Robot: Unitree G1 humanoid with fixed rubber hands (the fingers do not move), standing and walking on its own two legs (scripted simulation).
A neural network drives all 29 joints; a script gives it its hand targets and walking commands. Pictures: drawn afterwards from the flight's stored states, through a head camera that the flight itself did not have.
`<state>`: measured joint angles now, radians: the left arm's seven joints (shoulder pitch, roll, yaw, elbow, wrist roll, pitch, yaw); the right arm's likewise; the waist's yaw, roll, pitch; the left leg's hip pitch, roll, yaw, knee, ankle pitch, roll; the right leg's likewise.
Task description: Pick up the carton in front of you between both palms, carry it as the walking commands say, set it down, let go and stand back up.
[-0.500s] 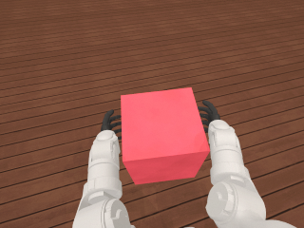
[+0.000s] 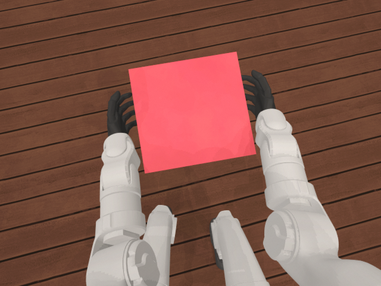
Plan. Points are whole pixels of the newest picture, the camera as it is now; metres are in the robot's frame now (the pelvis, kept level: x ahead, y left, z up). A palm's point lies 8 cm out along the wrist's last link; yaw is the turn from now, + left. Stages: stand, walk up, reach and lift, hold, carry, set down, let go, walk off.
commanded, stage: set down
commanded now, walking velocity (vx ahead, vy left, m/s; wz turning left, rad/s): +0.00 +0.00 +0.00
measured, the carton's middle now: (191, 122) +0.45 +0.02 -0.14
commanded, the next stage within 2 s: none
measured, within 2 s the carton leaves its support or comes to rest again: rests again in 1.58 s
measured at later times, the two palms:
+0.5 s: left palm (126, 139) +0.42 +0.19 -0.22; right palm (233, 115) +0.49 -0.09 -0.21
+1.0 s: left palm (134, 148) +0.43 +0.21 -0.37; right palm (217, 117) +0.54 -0.07 -0.35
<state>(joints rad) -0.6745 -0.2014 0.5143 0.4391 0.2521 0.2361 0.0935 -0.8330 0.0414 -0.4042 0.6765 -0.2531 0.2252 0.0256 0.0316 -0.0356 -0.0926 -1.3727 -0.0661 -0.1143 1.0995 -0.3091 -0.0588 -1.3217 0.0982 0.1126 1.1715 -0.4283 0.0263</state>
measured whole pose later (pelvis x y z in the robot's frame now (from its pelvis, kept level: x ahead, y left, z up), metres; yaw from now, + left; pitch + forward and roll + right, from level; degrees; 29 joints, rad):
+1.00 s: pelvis -0.05 +0.00 -0.22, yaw -1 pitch +46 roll +1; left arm -1.18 -0.07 0.64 0.60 0.20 0.31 0.17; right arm -1.52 -0.23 -0.21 1.09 -0.17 0.26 -0.04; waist 0.13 -0.07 0.11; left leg -2.24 -0.11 -0.10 1.87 -0.44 -0.12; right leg -2.19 0.19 0.09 1.95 -0.57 0.07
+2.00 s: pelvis -0.03 -0.01 -0.27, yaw +1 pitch +42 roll +5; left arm -1.29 0.08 0.65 0.87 0.13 0.21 0.04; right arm -1.63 -0.28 -0.06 1.26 -0.13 0.19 -0.03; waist 0.17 -0.02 0.27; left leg -2.27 -0.05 -0.04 2.07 -0.54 -0.11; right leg -2.25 0.15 0.06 2.19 -0.66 0.01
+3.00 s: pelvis -0.04 +0.00 -0.22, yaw +3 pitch +41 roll +1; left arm -1.22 0.09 0.34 0.74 -0.12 0.21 0.23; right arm -1.58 -0.51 0.00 1.19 0.07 0.22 0.05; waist 0.20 -0.05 0.20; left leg -2.16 -0.05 0.00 1.89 -0.44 -0.03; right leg -2.09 0.02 0.03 2.00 -0.63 0.00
